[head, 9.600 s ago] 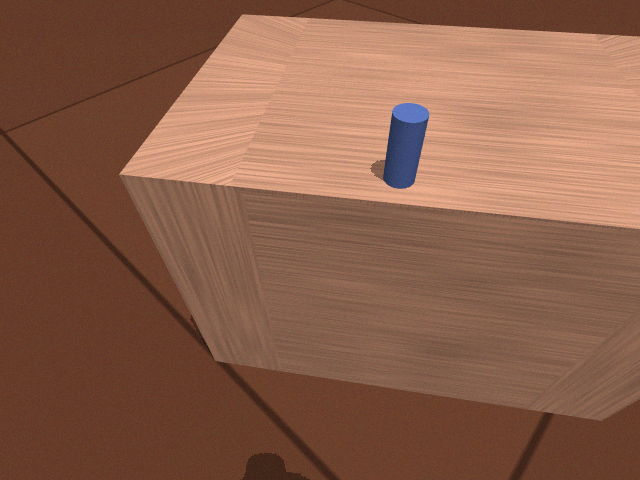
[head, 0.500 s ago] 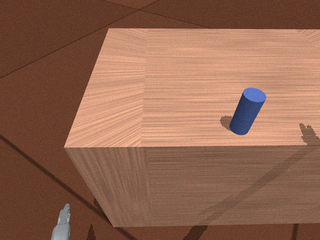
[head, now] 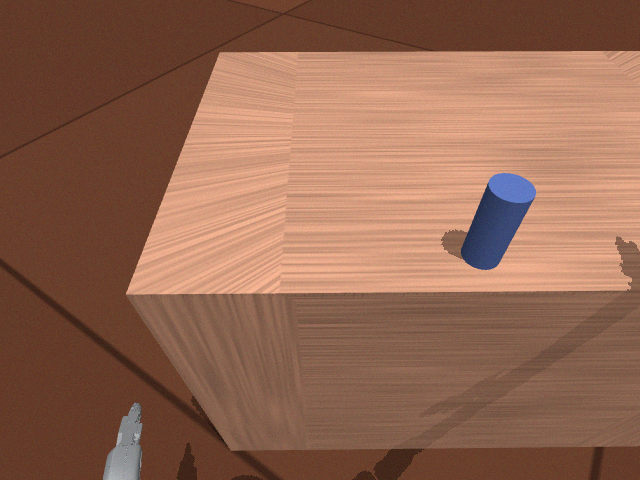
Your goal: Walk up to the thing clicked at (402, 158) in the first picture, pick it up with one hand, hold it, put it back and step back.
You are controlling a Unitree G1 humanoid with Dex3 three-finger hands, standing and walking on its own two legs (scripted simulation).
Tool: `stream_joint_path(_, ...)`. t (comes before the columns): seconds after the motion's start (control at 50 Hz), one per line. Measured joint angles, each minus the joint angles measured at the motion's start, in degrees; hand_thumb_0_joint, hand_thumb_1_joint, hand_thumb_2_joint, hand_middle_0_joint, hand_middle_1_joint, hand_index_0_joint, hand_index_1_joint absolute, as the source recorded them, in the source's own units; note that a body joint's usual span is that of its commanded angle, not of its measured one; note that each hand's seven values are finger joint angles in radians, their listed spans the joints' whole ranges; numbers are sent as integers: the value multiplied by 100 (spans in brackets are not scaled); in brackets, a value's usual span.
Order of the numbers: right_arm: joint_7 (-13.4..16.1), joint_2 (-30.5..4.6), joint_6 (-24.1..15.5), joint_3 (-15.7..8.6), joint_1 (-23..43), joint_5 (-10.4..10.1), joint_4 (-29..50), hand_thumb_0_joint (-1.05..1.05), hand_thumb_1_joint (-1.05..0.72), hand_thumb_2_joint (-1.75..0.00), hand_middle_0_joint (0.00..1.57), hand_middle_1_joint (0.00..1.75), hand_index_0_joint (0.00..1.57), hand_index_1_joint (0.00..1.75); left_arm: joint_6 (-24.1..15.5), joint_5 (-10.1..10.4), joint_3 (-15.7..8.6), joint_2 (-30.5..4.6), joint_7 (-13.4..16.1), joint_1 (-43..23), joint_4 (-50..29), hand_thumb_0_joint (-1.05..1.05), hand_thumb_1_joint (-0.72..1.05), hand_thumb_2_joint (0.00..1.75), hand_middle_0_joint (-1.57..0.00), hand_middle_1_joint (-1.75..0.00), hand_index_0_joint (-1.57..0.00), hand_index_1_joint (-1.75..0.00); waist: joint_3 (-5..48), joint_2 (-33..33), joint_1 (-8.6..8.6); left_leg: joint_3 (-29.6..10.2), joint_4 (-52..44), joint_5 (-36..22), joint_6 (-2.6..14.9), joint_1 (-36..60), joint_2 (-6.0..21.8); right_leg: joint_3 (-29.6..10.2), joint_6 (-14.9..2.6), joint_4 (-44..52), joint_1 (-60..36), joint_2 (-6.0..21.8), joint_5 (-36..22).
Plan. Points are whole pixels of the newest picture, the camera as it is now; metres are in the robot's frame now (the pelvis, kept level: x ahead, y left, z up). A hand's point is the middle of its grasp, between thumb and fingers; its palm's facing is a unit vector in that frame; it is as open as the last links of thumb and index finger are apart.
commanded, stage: go down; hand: right
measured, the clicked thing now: (494, 224) +0.42 -0.21 +0.09
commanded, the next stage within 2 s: approach in 0.96 s
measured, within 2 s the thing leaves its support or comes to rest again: neither
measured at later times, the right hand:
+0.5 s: hand out of the picture +0.33 -0.40 +0.21, palm faces +0.22 +0.97 -0.01, open 17.7 cm
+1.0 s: hand out of the picture +0.32 -0.40 +0.21, palm faces +0.23 +0.97 -0.02, open 17.7 cm
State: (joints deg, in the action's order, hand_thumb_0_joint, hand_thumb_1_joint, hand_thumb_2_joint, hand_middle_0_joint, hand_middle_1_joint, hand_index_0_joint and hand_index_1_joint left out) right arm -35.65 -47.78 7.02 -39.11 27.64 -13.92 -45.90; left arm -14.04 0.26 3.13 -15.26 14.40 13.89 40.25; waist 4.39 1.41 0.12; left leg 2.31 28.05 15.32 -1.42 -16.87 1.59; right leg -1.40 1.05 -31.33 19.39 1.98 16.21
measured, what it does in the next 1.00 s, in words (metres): stands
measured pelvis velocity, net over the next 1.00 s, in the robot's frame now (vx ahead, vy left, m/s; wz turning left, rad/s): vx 0.00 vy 0.00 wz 0.00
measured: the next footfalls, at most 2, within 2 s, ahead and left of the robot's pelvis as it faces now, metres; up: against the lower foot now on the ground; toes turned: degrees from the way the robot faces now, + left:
none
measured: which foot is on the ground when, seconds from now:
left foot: down 0.00-1.00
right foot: down 0.00-1.00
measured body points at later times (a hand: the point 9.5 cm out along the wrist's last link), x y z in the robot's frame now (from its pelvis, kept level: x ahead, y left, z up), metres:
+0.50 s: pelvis +0.00 +0.00 +0.00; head +0.02 +0.00 +0.45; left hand +0.15 +0.26 -0.08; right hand +0.31 -0.45 +0.22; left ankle -0.01 +0.14 -0.74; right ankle +0.00 -0.13 -0.74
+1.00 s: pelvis +0.00 +0.00 +0.00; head +0.02 +0.00 +0.45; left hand +0.16 +0.26 -0.08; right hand +0.30 -0.45 +0.21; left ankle -0.01 +0.14 -0.74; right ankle +0.00 -0.13 -0.74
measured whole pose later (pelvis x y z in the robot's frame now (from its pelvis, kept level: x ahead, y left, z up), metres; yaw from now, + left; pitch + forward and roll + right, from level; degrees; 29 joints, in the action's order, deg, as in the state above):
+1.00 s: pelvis +0.00 +0.00 +0.00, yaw +0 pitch +5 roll +1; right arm -37.3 -49.7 8.0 -40.0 27.8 -13.9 -46.9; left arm -13.5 0.4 4.1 -15.8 15.2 14.7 37.9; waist 4.6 1.5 0.1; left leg 2.6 29.2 16.2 -1.3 -18.2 1.4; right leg -1.7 1.2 -32.6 20.9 2.1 17.1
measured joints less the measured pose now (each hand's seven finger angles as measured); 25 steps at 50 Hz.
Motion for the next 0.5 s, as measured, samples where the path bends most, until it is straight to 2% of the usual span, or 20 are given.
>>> stream_joint_path(0.32,-80,-284,-4,29,297,83,-380,-2,61,-8,1,6,3,6,-7,-12,90,-6,39,-9,-61,-1,-54,6,-6,-5,-6,-6,7,-29,-56,2,55,13,-4,-147,-10,-8,-7,-103,170,9,39)
stream_joint_path(0.5,-90,-187,45,-16,196,47,-251,-2,61,-7,2,6,3,6,37,-1,123,-8,48,70,-134,-1,-54,6,-6,-5,-6,-6,38,24,-38,0,44,32,-1,-125,-22,-6,-3,-110,154,21,69)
